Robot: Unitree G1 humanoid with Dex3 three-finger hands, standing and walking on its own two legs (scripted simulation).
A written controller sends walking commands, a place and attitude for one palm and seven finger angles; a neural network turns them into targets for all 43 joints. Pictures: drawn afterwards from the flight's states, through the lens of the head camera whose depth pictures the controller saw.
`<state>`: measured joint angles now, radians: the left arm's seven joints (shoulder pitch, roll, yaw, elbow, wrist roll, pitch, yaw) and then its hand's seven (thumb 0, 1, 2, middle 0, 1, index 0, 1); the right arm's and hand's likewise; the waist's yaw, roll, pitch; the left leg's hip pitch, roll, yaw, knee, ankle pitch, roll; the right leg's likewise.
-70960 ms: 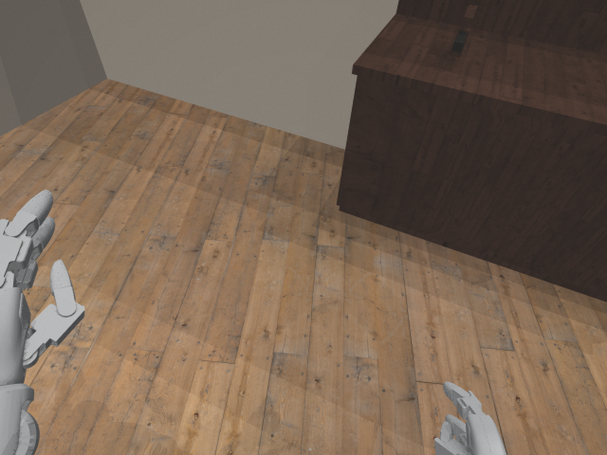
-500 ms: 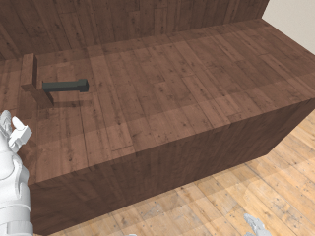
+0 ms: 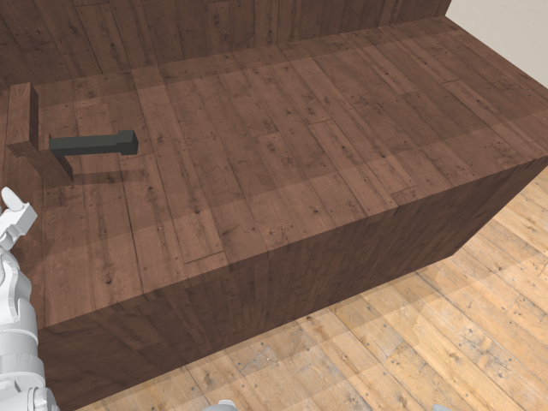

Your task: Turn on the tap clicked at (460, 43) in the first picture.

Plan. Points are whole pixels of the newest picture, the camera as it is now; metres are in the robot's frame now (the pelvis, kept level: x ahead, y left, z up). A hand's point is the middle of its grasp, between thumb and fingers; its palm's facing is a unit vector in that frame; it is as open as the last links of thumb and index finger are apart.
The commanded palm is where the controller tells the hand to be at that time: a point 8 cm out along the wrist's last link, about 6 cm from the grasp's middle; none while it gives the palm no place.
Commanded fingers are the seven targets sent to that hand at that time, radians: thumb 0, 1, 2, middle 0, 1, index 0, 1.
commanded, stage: reach beside the lever's end, fingers flat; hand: left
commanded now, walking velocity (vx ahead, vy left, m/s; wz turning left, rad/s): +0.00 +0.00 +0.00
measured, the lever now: (127, 142) +0.50 +0.26 +0.08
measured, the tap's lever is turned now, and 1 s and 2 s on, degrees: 76 76 76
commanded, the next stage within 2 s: push the lever round in 0.24 s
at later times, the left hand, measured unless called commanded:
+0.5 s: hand (26, 215) +0.35 +0.36 +0.08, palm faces +0.60 -0.79 -0.08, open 7.8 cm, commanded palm +0.31 +0.38 +0.08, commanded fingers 0.00 0.90 0.90 -0.15 -0.15 -0.15 -0.15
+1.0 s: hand (54, 208) +0.37 +0.33 +0.08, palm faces +0.62 -0.78 -0.08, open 7.8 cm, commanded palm +0.32 +0.35 +0.08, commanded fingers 0.00 0.90 0.90 -0.15 -0.15 -0.15 -0.15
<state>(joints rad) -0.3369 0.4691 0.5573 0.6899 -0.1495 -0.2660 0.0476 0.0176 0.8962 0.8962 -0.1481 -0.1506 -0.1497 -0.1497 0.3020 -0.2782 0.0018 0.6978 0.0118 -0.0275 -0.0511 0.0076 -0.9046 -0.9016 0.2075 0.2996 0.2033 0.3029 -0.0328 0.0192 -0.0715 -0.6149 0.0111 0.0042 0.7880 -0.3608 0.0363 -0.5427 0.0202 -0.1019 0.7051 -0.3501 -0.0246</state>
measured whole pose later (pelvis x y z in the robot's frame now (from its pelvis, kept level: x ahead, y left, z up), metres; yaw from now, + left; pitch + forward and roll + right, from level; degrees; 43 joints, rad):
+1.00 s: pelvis +0.01 -0.01 +0.00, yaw +0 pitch +11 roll -2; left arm -0.30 0.39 0.53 0.63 -0.13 -0.26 0.15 0.02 0.89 0.90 -0.15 -0.15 -0.15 -0.15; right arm 0.29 -0.26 0.01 0.67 0.01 0.00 -0.03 0.01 -0.90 -0.90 0.21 0.30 0.20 0.30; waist -0.04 0.02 -0.09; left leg -0.60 0.02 0.01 0.78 -0.37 0.03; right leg -0.53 0.03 -0.09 0.71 -0.36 -0.03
